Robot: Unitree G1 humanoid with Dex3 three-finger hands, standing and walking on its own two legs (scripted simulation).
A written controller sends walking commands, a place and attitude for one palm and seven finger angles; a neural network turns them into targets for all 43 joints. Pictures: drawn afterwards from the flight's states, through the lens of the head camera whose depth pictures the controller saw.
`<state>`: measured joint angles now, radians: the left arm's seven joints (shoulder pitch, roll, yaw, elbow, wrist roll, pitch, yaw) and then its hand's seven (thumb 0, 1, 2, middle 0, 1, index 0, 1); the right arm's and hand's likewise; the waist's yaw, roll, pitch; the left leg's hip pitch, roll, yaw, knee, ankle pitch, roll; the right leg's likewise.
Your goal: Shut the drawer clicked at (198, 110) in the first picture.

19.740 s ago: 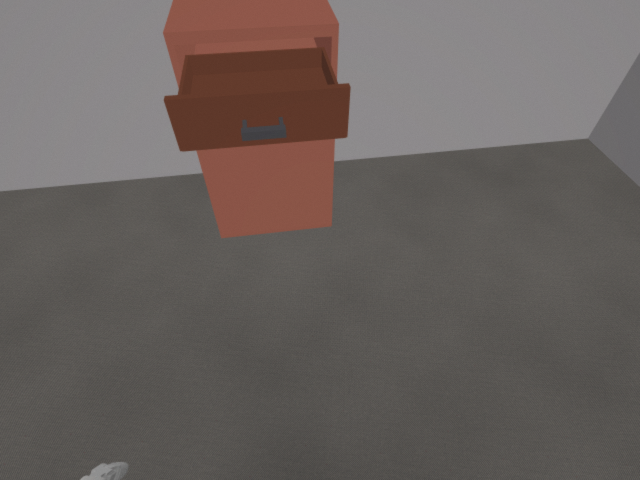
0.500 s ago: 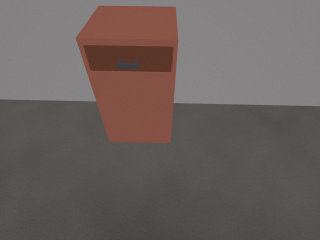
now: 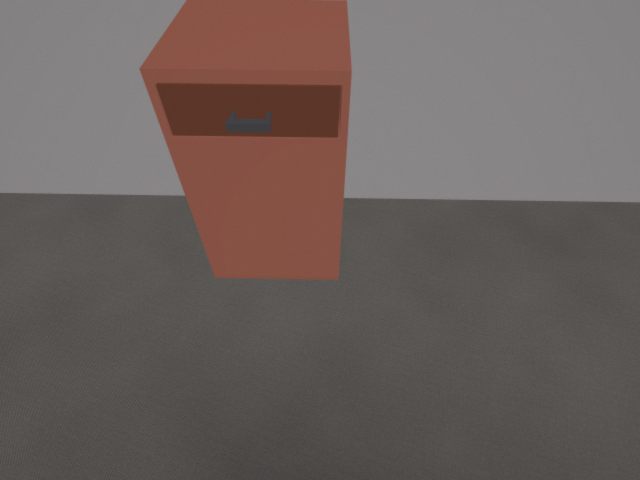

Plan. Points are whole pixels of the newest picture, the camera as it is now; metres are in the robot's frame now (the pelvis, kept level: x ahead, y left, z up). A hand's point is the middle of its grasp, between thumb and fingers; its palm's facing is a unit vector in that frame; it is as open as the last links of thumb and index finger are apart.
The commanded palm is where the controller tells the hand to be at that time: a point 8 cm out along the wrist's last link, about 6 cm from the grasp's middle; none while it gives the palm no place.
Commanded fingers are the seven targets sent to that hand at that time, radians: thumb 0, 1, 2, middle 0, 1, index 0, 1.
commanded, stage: look to check the result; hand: left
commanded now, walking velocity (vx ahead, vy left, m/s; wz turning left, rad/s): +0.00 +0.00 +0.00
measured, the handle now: (249, 120) +0.89 +0.22 -0.05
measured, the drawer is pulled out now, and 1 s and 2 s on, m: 0.00 0.00 0.00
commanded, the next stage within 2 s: stand and wait in 0.28 s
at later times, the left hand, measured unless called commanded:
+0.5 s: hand out of the picture +0.06 +0.20 -0.16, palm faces +0.00 -0.96 -0.28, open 7.4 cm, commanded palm none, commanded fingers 0.00 0.90 0.90 -0.20 -0.30 -0.20 -0.30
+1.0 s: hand out of the picture +0.08 +0.21 -0.16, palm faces -0.01 -0.95 -0.30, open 7.4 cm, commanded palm none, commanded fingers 0.00 0.90 0.90 -0.20 -0.30 -0.20 -0.30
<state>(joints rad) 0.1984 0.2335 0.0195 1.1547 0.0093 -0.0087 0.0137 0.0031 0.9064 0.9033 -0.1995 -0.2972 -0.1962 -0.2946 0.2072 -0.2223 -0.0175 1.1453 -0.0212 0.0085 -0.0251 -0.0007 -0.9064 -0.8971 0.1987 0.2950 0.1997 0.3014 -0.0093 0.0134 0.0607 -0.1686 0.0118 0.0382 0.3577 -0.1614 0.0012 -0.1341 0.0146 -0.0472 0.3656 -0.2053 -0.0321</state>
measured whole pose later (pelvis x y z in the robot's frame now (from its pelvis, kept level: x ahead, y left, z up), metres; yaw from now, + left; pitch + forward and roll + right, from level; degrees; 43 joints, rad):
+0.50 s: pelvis +0.01 -0.01 +0.00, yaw +0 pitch -1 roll +0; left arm 0.16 0.25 0.02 1.14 0.01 -0.02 0.01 0.00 0.91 0.90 -0.20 -0.30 -0.20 -0.29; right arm 0.16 -0.25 -0.02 1.14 -0.02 0.01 -0.02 0.00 -0.91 -0.90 0.20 0.30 0.20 0.30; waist -0.01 0.01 0.05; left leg -0.14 0.03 0.04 0.33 -0.17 -0.02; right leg -0.11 0.03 -0.05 0.33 -0.21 -0.05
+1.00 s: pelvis +0.02 -0.02 +0.00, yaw +0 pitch -1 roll +0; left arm 0.15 0.27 0.02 1.14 0.01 -0.02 0.01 0.00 0.91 0.90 -0.20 -0.30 -0.20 -0.29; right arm 0.16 -0.27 -0.01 1.14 -0.02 0.01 -0.02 0.00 -0.91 -0.90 0.20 0.30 0.20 0.30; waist -0.01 0.01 0.05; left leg -0.12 0.04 0.04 0.31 -0.17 -0.02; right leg -0.08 0.04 -0.05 0.31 -0.21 -0.05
